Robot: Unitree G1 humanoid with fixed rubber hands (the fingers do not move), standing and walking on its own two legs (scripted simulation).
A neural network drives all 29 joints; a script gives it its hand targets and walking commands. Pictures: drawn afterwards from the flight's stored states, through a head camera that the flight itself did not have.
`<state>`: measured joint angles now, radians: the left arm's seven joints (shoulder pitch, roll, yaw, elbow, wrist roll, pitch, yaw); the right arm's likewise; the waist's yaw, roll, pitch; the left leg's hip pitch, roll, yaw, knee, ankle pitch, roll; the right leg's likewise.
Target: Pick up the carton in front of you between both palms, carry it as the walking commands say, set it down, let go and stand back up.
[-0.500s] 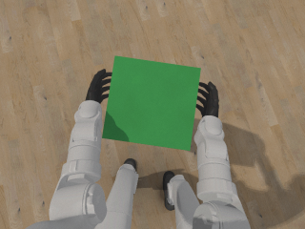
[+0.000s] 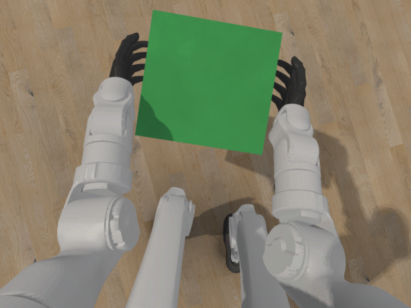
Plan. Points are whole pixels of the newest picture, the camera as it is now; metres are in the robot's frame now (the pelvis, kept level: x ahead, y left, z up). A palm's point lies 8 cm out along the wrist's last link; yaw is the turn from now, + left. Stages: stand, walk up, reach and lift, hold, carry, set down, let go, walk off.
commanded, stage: set down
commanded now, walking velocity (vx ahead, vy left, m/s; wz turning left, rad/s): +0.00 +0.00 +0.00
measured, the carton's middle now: (206, 98) +0.48 +0.08 -0.17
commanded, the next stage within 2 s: none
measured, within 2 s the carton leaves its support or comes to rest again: rests again in 1.18 s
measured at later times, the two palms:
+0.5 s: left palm (130, 87) +0.49 +0.26 -0.24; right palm (254, 107) +0.51 -0.04 -0.24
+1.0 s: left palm (137, 89) +0.52 +0.26 -0.33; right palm (245, 110) +0.52 -0.04 -0.33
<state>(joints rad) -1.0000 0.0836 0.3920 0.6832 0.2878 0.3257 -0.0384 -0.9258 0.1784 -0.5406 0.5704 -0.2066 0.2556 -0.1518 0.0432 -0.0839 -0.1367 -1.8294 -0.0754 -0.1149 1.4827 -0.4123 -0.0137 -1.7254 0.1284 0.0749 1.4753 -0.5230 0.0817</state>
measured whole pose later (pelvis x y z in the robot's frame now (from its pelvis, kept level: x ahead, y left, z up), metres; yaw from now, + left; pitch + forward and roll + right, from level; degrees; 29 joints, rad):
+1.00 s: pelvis -0.02 +0.00 -0.17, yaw -5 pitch +38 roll -6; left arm -1.52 0.41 0.26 1.01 0.09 0.28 -0.05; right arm -1.42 -0.03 -0.37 0.83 0.01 0.22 -0.28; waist 0.13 -0.10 0.35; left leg -2.22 -0.04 -0.09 2.11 -0.56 -0.01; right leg -2.11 0.23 0.06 2.10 -0.67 0.13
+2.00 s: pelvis -0.03 +0.00 -0.19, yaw -4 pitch +32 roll -4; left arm -1.56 0.51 0.34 1.21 0.07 0.13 -0.15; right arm -1.54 -0.13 -0.25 1.03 0.03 0.16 -0.17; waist 0.11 -0.08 0.52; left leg -2.19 0.01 -0.06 2.20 -0.56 0.00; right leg -2.11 0.19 0.03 2.20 -0.66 0.11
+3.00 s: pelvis -0.01 +0.01 -0.02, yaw -2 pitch +44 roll -6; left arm -1.38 0.54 0.30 0.94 0.02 0.27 -0.16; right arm -1.28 -0.09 -0.31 0.68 -0.01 0.31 -0.22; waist 0.06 -0.06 0.12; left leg -1.89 -0.04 -0.07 1.54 -0.41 0.01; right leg -1.79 0.10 0.03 1.53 -0.51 0.07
